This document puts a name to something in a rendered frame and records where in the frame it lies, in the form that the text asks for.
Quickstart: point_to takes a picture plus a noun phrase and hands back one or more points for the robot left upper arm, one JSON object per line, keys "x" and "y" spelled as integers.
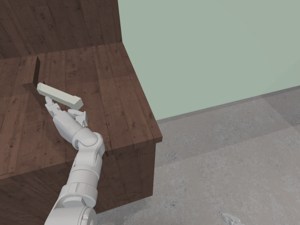
{"x": 80, "y": 215}

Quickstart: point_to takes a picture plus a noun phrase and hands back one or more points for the tap lever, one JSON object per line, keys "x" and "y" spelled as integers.
{"x": 73, "y": 102}

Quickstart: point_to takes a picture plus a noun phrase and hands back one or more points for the right robot hand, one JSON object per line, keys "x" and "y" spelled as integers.
{"x": 231, "y": 220}

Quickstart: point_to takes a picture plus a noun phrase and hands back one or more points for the counter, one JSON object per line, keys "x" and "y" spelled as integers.
{"x": 74, "y": 46}

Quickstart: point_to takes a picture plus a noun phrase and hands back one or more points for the left robot forearm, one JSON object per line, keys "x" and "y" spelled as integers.
{"x": 81, "y": 187}

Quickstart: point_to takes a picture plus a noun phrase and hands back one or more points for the left robot hand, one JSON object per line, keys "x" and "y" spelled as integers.
{"x": 67, "y": 123}

